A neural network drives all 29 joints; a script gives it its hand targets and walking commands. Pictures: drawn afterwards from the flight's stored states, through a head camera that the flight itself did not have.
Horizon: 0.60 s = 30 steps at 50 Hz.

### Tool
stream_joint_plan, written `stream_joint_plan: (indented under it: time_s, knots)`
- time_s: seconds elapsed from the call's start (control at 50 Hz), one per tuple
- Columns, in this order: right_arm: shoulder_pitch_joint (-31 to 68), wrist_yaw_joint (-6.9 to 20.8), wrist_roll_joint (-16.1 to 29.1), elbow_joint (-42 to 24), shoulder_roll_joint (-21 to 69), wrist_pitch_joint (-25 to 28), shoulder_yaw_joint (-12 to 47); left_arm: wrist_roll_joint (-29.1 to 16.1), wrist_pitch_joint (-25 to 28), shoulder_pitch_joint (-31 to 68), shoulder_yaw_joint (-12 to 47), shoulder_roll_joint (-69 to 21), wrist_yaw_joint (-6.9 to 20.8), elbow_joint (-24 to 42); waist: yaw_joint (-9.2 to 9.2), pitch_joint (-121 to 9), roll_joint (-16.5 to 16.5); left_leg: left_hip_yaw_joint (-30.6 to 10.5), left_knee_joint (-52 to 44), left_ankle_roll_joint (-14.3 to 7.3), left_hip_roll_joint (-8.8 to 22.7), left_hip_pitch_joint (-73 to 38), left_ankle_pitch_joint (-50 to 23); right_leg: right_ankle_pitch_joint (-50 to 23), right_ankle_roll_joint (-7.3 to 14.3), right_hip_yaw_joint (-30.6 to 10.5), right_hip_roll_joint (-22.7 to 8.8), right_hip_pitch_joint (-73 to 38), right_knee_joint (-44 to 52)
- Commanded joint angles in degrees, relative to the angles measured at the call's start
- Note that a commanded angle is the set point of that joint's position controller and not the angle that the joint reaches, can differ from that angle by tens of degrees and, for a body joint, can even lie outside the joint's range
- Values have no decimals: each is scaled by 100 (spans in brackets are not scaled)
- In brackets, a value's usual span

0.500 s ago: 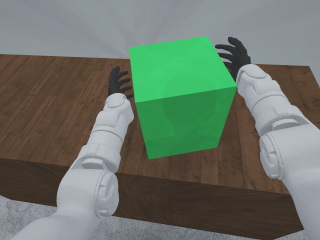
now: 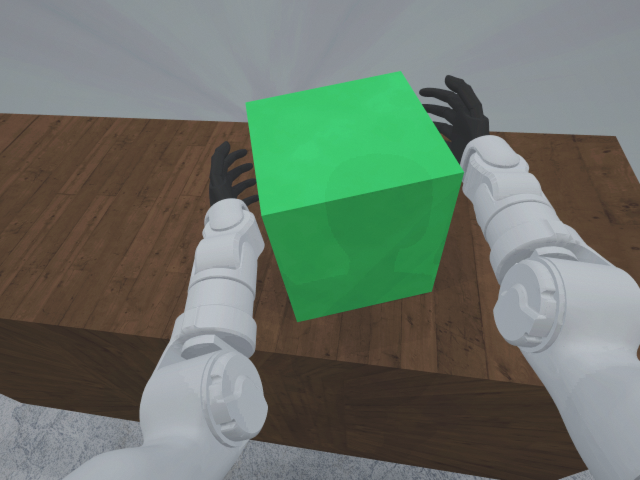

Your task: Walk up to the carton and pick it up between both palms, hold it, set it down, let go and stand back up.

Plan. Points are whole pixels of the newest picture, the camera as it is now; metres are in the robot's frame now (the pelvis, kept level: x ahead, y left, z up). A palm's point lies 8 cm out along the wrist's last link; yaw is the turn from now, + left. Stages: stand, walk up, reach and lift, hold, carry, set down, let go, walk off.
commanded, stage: reach and lift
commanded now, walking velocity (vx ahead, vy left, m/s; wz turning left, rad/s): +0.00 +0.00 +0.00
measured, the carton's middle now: (345, 204) +0.47 +0.03 +0.07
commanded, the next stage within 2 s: none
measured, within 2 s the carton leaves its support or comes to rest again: leaves its support in 0.72 s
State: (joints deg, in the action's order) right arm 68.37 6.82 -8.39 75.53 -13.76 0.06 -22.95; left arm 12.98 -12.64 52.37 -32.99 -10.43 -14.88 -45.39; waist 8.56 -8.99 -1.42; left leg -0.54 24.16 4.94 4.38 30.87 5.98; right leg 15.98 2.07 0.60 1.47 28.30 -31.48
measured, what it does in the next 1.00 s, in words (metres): stands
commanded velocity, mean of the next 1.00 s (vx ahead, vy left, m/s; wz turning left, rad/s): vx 0.00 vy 0.00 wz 0.00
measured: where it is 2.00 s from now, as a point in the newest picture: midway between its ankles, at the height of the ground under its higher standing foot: outside the picture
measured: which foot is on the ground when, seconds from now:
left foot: down 0.00-1.00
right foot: down 0.00-1.00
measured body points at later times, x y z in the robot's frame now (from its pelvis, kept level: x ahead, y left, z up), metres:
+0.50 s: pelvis +0.00 +0.00 +0.00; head +0.05 -0.02 +0.45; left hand +0.42 +0.18 +0.12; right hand +0.51 -0.11 +0.16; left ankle +0.05 +0.18 -0.73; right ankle -0.02 -0.09 -0.73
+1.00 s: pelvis +0.00 +0.00 +0.00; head +0.04 -0.02 +0.45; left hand +0.41 +0.19 +0.12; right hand +0.50 -0.10 +0.16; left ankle +0.05 +0.18 -0.73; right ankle -0.02 -0.09 -0.73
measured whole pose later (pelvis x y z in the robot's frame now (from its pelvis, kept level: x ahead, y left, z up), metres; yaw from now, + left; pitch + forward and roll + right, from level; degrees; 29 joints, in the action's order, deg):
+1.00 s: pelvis +0.00 +0.00 +0.00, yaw +0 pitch +13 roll +1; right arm 67.7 6.0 -10.5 74.1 -11.4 2.4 -25.7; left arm 14.0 -11.7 51.0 -34.0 -10.4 -13.4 -43.6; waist 8.6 -9.0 -1.4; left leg -0.5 23.1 4.6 4.4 30.9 5.1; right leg 14.9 1.7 0.6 1.5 28.3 -30.4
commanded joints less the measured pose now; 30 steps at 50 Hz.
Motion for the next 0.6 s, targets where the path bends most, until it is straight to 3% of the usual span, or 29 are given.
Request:
stream_joint_plan:
  time_s: [0.0, 0.16, 0.2, 0.26, 0.28, 0.3, 0.36, 0.4, 0.44, 0.46, 0.52, 0.54, 0.58]
  knots:
    - [2623, 692, -614, -244, 2739, 263, 449, 489, 379, 3207, 1160, -1943, 720, 877, 418, -3443, 1129, 662, -198, -354, -339, -2347, -2000, -3479, -512, 325, 128, -1597, 978]
    - [2556, 690, -723, -145, 2740, 276, 301, 502, 379, 3264, 1263, -1965, 726, 903, 304, -3509, 1080, 684, -233, -349, -313, -2505, -1933, -3322, -489, 401, 121, -1400, 1037]
    - [2537, 683, -759, -214, 2770, 280, 261, 515, 384, 3273, 1181, -1935, 735, 834, 303, -3515, 1172, 690, -210, -366, -320, -2441, -1929, -3430, -540, 414, 122, -1445, 999]
    - [2625, 712, -765, -110, 2781, 332, 270, 497, 438, 3399, 1319, -2007, 709, 969, 323, -3718, 1057, 671, -193, -320, -289, -2552, -2135, -3423, -497, 443, 143, -1393, 1015]
    - [2603, 705, -716, -184, 2819, 318, 373, 540, 415, 3212, 1205, -1974, 720, 778, 398, -3534, 1118, 703, -180, -359, -309, -2381, -2072, -3534, -516, 398, 124, -1438, 1000]
    - [2672, 690, -742, -201, 2820, 377, 323, 440, 457, 3355, 1342, -2066, 728, 900, 296, -3710, 1187, 678, -168, -358, -307, -2386, -2105, -3615, -517, 406, 128, -1512, 981]
    - [2597, 663, -717, -193, 2885, 340, 360, 500, 454, 3250, 1242, -1936, 746, 814, 352, -3618, 1152, 698, -214, -376, -331, -2341, -2052, -3763, -561, 391, 72, -1634, 949]
    - [2660, 667, -766, -99, 2810, 357, 242, 482, 467, 3376, 1276, -1933, 744, 859, 270, -3665, 1195, 680, -237, -373, -323, -2356, -2007, -3658, -570, 446, 97, -1561, 958]
    - [2628, 671, -688, -171, 2915, 369, 375, 513, 484, 3260, 1221, -1968, 746, 770, 374, -3656, 1222, 718, -214, -380, -331, -2253, -1981, -3786, -567, 423, 79, -1626, 921]
    - [2636, 644, -760, -125, 2898, 364, 299, 535, 475, 3297, 1214, -1942, 764, 722, 280, -3615, 1273, 690, -235, -392, -331, -2235, -1965, -3911, -593, 419, 67, -1673, 879]
    - [2621, 649, -743, -127, 2989, 402, 350, 566, 522, 3272, 1208, -1959, 762, 800, 402, -3662, 1167, 731, -242, -379, -335, -2182, -1957, -3889, -578, 398, 51, -1703, 871]
    - [2627, 620, -779, -119, 2940, 393, 281, 535, 488, 3319, 1280, -1963, 772, 758, 282, -3679, 1221, 713, -225, -391, -333, -2279, -1964, -3889, -590, 424, 56, -1635, 903]
    - [2608, 630, -782, 1, 2922, 388, 244, 507, 524, 3456, 1280, -1919, 744, 868, 241, -3718, 1182, 683, -228, -368, -323, -2318, -2010, -3941, -579, 448, 74, -1579, 870]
